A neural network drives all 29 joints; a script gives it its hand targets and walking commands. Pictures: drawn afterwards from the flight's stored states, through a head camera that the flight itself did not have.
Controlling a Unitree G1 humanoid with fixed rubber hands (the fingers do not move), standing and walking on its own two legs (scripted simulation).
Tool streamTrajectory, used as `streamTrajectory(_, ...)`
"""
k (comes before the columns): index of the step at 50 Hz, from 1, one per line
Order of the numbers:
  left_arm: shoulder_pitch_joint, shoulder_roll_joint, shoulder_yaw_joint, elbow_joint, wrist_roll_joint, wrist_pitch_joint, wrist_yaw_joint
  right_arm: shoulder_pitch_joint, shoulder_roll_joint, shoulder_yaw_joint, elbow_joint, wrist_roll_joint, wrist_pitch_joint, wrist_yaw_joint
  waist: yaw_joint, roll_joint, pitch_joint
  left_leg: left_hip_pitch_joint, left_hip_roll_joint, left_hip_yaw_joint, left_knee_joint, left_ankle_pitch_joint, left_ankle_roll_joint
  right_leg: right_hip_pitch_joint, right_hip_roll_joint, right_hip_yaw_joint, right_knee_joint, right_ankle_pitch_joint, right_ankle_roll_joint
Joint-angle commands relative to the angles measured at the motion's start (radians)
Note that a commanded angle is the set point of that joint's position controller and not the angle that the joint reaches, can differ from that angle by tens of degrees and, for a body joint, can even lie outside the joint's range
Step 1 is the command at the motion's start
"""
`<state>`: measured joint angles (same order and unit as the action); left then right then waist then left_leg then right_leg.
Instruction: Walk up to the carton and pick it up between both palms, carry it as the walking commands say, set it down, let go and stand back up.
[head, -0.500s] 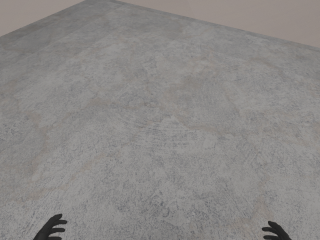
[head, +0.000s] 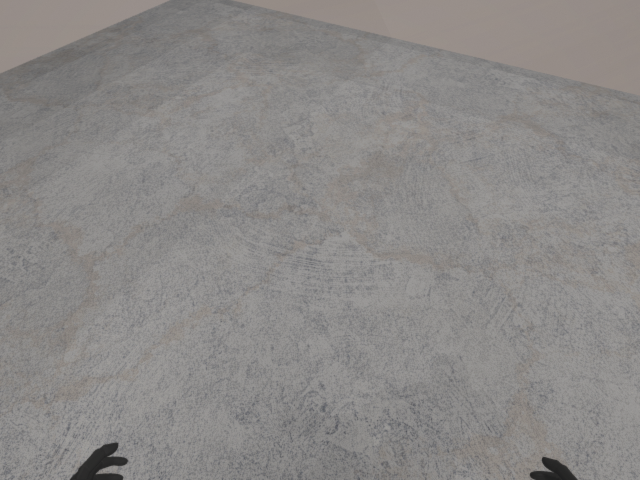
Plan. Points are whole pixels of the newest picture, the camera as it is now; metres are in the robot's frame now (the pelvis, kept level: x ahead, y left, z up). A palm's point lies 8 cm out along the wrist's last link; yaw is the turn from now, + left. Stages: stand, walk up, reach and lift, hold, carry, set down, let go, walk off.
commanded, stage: stand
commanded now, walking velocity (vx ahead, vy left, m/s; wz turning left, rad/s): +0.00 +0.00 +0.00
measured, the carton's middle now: out of the picture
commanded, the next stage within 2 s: walk up in 0.72 s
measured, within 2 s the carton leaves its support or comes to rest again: neither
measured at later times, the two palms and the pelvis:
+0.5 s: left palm out of the picture +0.11 +0.31 -0.10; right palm out of the picture +0.11 -0.31 -0.10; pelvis +0.01 +0.00 +0.00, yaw +0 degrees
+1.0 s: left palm out of the picture +0.13 +0.32 -0.10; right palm out of the picture +0.11 -0.33 -0.09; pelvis +0.00 +0.00 -0.01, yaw -4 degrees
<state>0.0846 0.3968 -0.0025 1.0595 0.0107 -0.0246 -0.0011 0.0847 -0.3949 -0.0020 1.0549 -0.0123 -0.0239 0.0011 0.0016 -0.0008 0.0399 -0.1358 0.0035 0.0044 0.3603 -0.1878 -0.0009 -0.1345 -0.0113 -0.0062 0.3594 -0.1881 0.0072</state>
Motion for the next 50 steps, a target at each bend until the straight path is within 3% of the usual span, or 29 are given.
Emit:
streamTrajectory(1,-0.040,0.173,0.030,-0.041,-0.001,-0.009,0.004,-0.041,-0.174,-0.030,-0.041,0.000,-0.009,-0.004,0.000,0.002,-0.055,0.003,0.118,-0.099,-0.064,0.086,0.031,0.002,-0.115,0.095,-0.063,0.081,-0.035)
streamTrajectory(45,-0.031,0.175,0.035,-0.041,-0.001,-0.003,0.007,-0.036,-0.179,-0.034,-0.036,0.001,-0.004,-0.007,-0.001,0.001,-0.060,0.030,0.123,-0.095,-0.073,0.149,0.029,0.031,-0.122,0.088,-0.073,0.137,-0.031)
streamTrajectory(46,-0.054,0.237,0.075,-0.181,0.022,0.029,-0.029,-0.013,-0.281,-0.095,-0.120,-0.001,0.018,0.004,-0.011,0.016,-0.073,0.062,0.122,-0.018,0.131,0.257,0.077,-0.187,-0.076,0.128,0.071,0.387,-0.051)
streamTrajectory(47,-0.062,0.235,0.089,-0.217,0.019,0.040,-0.034,0.068,-0.278,-0.089,-0.147,0.011,0.025,0.001,-0.025,0.011,-0.156,0.058,0.176,-0.067,0.151,0.292,0.109,-0.178,-0.071,0.111,0.156,0.395,-0.058)
streamTrajectory(48,-0.054,0.216,0.090,-0.251,0.021,0.048,-0.041,0.101,-0.286,-0.095,-0.174,0.010,0.029,-0.002,-0.035,0.049,-0.169,0.052,0.254,-0.128,0.103,0.302,0.158,-0.225,-0.020,0.059,0.272,0.349,-0.049)
streamTrajectory(49,-0.045,0.189,0.089,-0.274,0.030,0.057,-0.050,0.088,-0.297,-0.105,-0.213,0.001,0.031,-0.007,-0.039,0.149,-0.145,0.034,0.375,-0.206,0.026,0.342,0.240,-0.316,0.037,0.008,0.453,0.004,-0.022)
streamTrajectory(50,-0.048,0.189,0.094,-0.295,0.045,0.069,-0.056,0.078,-0.296,-0.114,-0.245,-0.006,0.027,-0.012,-0.040,0.180,-0.125,-0.013,0.499,-0.239,-0.026,0.359,0.304,-0.393,0.001,0.044,0.635,-0.304,-0.005)
